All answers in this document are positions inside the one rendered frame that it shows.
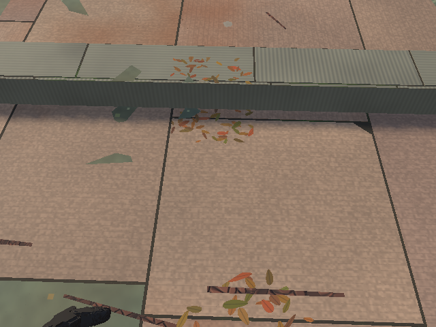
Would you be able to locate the left robot hand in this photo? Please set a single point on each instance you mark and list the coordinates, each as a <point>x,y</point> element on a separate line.
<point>82,317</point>

